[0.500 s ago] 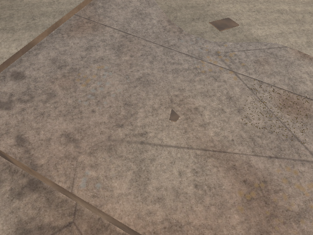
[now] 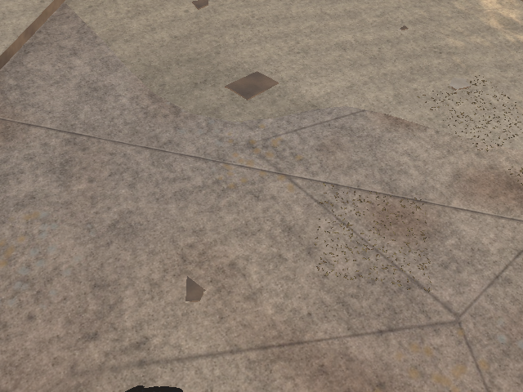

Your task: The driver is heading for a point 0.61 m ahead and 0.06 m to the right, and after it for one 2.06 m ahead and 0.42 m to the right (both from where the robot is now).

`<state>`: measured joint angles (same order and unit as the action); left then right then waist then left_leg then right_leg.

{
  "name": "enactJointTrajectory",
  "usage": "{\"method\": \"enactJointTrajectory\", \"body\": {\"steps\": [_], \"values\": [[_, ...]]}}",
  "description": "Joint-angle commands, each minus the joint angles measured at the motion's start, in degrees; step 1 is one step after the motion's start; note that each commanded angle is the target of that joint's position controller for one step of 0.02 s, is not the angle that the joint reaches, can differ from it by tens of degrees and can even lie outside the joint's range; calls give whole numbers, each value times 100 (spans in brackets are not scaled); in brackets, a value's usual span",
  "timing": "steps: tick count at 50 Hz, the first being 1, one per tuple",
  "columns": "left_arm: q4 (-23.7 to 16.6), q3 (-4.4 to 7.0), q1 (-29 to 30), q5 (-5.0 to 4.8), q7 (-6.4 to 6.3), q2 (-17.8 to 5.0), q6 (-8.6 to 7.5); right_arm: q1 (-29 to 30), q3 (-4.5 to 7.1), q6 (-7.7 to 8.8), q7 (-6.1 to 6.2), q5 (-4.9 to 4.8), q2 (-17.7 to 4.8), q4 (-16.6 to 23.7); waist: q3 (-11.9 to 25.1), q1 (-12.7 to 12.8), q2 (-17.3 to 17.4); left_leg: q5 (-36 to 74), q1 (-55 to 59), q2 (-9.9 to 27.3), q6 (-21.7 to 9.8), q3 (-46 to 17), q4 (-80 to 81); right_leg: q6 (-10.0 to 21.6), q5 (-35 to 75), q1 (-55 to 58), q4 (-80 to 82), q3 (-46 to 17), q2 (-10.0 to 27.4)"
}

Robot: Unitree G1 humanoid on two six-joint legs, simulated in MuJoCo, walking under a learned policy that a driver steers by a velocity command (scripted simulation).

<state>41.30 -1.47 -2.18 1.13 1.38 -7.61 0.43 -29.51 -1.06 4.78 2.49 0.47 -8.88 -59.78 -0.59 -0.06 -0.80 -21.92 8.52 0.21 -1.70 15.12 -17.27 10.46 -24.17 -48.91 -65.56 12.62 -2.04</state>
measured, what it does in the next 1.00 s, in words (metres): climbs: left foot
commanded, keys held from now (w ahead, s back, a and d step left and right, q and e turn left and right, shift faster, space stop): w+e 0.38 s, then w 0.12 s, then w+q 0.50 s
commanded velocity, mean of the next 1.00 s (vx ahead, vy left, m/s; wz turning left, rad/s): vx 0.50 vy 0.00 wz -0.16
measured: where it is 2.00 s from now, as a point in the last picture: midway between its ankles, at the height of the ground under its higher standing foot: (308, 179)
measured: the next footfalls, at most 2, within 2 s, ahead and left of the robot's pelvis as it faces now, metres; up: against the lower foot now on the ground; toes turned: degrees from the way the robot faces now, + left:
left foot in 0.54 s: +0.55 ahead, -0.01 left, +0.10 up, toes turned -23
right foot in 1.02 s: +0.72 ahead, -0.26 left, +0.10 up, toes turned -3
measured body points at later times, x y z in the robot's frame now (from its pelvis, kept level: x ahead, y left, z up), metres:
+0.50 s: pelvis +0.32 -0.03 +0.10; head +0.35 -0.06 +0.55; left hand +0.40 +0.24 -0.01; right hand +0.53 -0.29 +0.05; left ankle +0.52 +0.02 -0.61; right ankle +0.14 -0.03 -0.63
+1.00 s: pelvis +0.59 -0.11 +0.11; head +0.62 -0.11 +0.55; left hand +0.89 +0.03 +0.05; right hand +0.53 -0.38 -0.01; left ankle +0.51 +0.00 -0.63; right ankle +0.69 -0.26 -0.62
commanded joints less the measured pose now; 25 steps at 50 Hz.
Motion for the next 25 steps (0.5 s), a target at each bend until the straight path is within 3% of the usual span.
{"method": "enactJointTrajectory", "body": {"steps": [1,2,3,4,5,6,7,8,9,11,12,14,15,18,20,22,24,25], "values": [[144,476,-2134,-20,47,-1287,-119,329,371,83,-51,-78,-1551,754,1621,1307,1021,7472,-1717,1186,-290,-252,-4637,727,-729,4098,2071,-2031,-66],[260,727,-1866,-127,-24,-2099,-58,495,271,124,-319,14,-839,1247,1768,814,-950,393,-4204,-451,107,-713,-7222,1492,-138,5211,4048,-5885,1596],[216,792,-1691,-163,-96,-2104,-38,872,352,220,-444,191,-1112,1543,1821,655,-277,770,-4908,-227,-95,-2080,-7758,1260,-274,5273,4785,-6935,1626],[291,716,-1488,-78,-155,-1796,-71,1072,349,241,-476,133,-1029,1677,922,415,173,1025,-5232,-73,-152,-2030,-7804,1027,-195,4530,4705,-6185,1629],[479,639,-1486,-4,-159,-1411,-125,1067,300,205,-387,113,-776,1690,180,142,686,929,-5287,131,-164,-1901,-7644,813,617,3706,4560,-5351,1497],[181,318,-1139,-15,16,-612,-403,1546,330,314,-357,-157,-847,1897,335,88,860,584,-5279,55,-245,-2234,-8331,614,947,3178,4739,-5032,1332],[252,269,-922,-40,87,-512,-572,1319,300,290,-324,-171,-780,2007,299,-289,551,801,-5181,310,-356,-2342,-8236,374,1442,2863,4739,-4362,1061],[367,270,-930,-84,115,-557,-591,1318,268,227,-285,-111,-657,2058,185,-404,161,837,-5573,345,-420,-2182,-8634,296,1824,2898,4763,-3808,806],[391,308,-963,-162,133,-696,-607,1259,198,185,-272,-73,-546,2173,118,-520,87,972,-5838,402,-404,-2118,-8552,249,2373,2783,4633,-3359,694],[313,335,-925,-267,102,-819,-554,1556,156,121,-255,37,-590,2367,-113,-612,382,1321,-5562,497,-305,-1720,-6785,-30,2602,2163,4674,-2435,71],[266,360,-1041,-267,67,-891,-545,1888,189,107,-220,120,-652,2448,-46,-435,377,1551,-5253,390,-219,-1386,-6045,-138,3045,2038,4814,-2252,-121],[292,395,-1607,-264,-55,-1035,-528,2557,177,127,-144,189,-553,2743,284,-76,-70,2024,-5223,278,18,-1179,-5134,-196,4305,2650,4820,-2405,-36],[325,448,-1822,-319,-147,-1148,-476,2830,150,130,-140,180,-506,2887,398,78,-225,2199,-5241,227,124,-1200,-4409,-299,4478,3095,4755,-2410,-40],[327,505,-2398,-316,-368,-1266,-358,3940,126,167,-208,-58,-480,3186,378,557,-421,2380,-5457,-107,340,-1321,-2256,-468,4130,4385,4848,-2951,220],[293,536,-2421,-303,-428,-1351,-317,4062,191,223,-342,-153,-724,3147,422,569,-631,2547,-5478,-173,296,-1414,-1508,-432,4107,5143,4728,-3169,488],[315,528,-2467,-315,-443,-1275,-286,4057,253,306,-447,-103,-870,3081,472,565,-583,2705,-4919,-244,88,-1449,-995,-511,4529,5421,4480,-3224,654],[336,545,-2398,-239,-461,-1293,-266,3760,354,368,-473,-88,-1047,2970,550,386,-682,2586,-4019,-441,-139,-1417,-780,-573,5732,5479,4089,-3229,731],[290,570,-2251,-175,-453,-1366,-264,3308,436,391,-446,-84,-1187,2844,709,165,-772,2373,-3481,-501,-284,-1386,-711,-578,6507,5534,3663,-3218,728]]}}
